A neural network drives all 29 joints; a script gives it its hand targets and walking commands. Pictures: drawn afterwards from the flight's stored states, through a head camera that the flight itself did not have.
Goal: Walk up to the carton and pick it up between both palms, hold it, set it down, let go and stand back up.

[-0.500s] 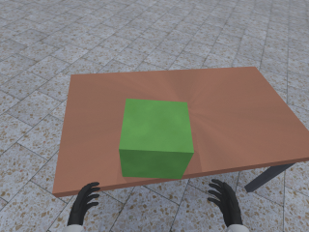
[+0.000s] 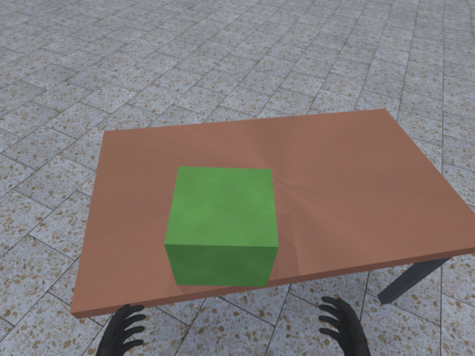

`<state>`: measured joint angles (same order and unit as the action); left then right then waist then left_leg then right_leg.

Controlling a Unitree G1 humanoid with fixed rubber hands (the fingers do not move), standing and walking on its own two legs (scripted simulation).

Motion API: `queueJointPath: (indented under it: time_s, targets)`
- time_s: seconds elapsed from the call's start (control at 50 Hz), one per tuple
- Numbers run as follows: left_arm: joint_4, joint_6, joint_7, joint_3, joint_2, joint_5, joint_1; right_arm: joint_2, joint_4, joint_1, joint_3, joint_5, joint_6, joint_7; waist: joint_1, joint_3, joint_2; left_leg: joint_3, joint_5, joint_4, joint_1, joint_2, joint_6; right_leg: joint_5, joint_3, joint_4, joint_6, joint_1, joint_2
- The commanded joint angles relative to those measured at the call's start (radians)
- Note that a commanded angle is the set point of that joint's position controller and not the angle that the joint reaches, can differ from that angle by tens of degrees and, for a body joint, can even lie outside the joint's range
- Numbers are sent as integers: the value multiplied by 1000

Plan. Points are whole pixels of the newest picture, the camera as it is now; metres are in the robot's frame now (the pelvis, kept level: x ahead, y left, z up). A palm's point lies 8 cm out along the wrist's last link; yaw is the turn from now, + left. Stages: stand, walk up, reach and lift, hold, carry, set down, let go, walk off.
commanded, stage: set down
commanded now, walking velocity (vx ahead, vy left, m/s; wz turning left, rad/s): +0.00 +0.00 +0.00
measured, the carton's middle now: (223, 227) +0.42 +0.04 -0.10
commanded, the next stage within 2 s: let go in 0.72 s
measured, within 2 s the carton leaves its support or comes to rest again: neither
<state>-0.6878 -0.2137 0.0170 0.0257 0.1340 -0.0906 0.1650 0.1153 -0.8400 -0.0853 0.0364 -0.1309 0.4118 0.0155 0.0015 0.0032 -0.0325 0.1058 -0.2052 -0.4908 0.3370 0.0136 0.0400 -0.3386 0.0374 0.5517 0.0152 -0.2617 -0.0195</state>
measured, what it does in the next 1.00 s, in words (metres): stands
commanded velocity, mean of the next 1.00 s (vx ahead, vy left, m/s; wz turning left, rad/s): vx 0.00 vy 0.00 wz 0.00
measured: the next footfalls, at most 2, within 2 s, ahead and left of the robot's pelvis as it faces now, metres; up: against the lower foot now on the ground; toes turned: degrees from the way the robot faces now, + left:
none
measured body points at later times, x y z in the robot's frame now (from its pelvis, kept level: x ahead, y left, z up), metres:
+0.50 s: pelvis +0.00 +0.00 +0.00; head +0.03 +0.01 +0.45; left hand +0.17 +0.23 -0.10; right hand +0.18 -0.19 -0.09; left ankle +0.03 +0.10 -0.73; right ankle -0.03 -0.10 -0.73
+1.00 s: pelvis +0.00 +0.00 +0.00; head +0.02 +0.00 +0.45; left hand +0.15 +0.21 -0.10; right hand +0.17 -0.20 -0.10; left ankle +0.03 +0.10 -0.73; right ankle -0.03 -0.10 -0.73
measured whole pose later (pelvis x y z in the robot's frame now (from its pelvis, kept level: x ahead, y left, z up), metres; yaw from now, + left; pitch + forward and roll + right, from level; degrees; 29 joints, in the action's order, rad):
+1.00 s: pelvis +0.00 +0.00 +0.00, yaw +0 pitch +2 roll +1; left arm -0.62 0.05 0.03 0.02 0.15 -0.05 0.18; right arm 0.13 -0.81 -0.11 0.04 -0.03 0.25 -0.02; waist 0.00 0.00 -0.03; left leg 0.11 -0.16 -0.41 0.30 0.01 0.03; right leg -0.30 0.04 0.50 0.02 -0.24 -0.02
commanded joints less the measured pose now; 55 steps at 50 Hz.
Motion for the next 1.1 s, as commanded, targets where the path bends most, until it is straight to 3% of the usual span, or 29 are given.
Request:
queueJointPath:
  time_s: [0.0,0.18,0.4,0.68,1.08]
  targets:
    - [191,23,-17,55,243,58,-104,119,129,75,40,64,12,19,51,-133,-10,-48,253,53,-367,-7,-54,352,-3,-200,-1,0,22]
    - [225,86,-13,54,250,57,-108,114,184,80,25,80,-35,16,64,-144,-12,-43,216,79,-388,-9,-46,273,-19,-221,-2,-12,23]
    - [293,180,18,40,207,91,-87,148,173,61,-40,109,-99,-17,65,-154,43,-55,215,103,-453,-31,-58,212,-53,-220,13,-41,5]
    - [295,247,24,25,174,120,-34,198,123,26,-90,136,-123,-38,57,-129,33,-55,239,109,-488,-33,-69,247,-66,-223,4,-60,-3]
    - [319,248,16,17,191,97,-37,190,182,2,-99,141,-120,-33,49,-136,-18,-42,253,92,-491,-22,-47,275,-56,-237,-8,-77,11]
